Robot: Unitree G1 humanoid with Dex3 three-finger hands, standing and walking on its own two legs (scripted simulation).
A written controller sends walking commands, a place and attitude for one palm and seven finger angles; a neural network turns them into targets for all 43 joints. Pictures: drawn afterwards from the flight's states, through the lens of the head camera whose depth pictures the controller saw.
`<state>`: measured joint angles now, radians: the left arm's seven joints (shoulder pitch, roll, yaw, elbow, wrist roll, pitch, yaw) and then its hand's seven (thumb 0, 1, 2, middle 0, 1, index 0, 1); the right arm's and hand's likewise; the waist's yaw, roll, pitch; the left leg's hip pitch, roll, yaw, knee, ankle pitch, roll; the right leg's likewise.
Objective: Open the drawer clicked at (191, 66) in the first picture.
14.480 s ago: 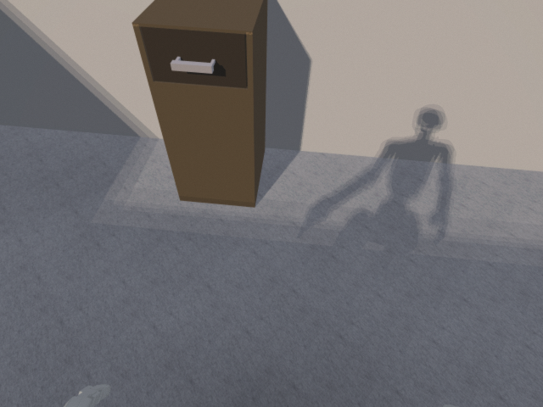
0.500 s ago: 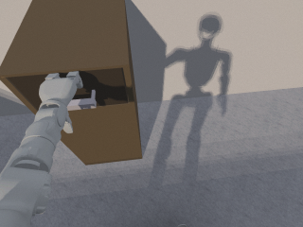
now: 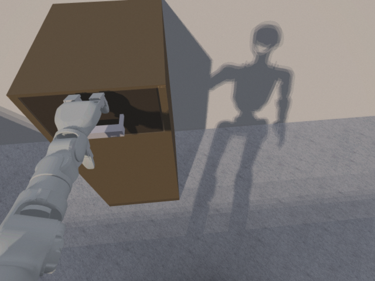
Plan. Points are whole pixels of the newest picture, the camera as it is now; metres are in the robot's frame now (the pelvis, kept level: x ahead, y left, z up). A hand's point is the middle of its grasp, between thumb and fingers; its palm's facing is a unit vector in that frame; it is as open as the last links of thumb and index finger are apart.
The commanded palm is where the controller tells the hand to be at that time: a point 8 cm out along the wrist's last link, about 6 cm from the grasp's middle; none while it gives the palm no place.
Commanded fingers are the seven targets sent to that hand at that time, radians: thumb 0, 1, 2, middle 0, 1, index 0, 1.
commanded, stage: move the hooked fingers above the handle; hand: left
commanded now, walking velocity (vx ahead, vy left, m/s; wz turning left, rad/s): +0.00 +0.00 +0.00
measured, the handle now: (99, 125) +0.50 +0.25 -0.02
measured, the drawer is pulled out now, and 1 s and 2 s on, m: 0.00 0.00 0.00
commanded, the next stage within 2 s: lower the fingers behind the handle in 0.92 s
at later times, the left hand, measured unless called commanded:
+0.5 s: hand (87, 131) +0.45 +0.25 +0.03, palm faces -0.07 -0.04 -1.00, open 13.8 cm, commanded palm +0.43 +0.26 +0.10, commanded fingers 0.00 -0.50 0.30 -0.30 -1.20 -0.30 -1.20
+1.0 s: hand (84, 126) +0.45 +0.25 +0.04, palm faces -0.01 -0.02 -1.00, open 13.8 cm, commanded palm +0.43 +0.25 +0.10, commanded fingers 0.00 -0.50 0.30 -0.30 -1.20 -0.30 -1.20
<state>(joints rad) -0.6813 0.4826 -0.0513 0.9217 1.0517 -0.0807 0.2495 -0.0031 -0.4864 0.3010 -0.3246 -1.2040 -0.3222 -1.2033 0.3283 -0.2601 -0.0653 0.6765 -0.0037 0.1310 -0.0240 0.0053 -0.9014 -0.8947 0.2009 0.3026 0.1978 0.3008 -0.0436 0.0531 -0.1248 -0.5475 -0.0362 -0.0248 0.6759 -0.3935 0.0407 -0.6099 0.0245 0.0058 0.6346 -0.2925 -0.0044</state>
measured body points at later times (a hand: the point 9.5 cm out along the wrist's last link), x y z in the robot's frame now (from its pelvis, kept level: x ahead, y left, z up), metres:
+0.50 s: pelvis +0.00 +0.00 +0.00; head +0.08 +0.00 +0.44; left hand +0.44 +0.25 +0.08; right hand +0.03 -0.27 -0.13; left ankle -0.05 +0.09 -0.72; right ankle +0.00 -0.12 -0.72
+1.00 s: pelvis +0.00 +0.01 +0.00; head +0.08 +0.00 +0.44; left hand +0.45 +0.25 +0.09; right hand +0.04 -0.26 -0.14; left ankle -0.05 +0.09 -0.72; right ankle +0.00 -0.12 -0.72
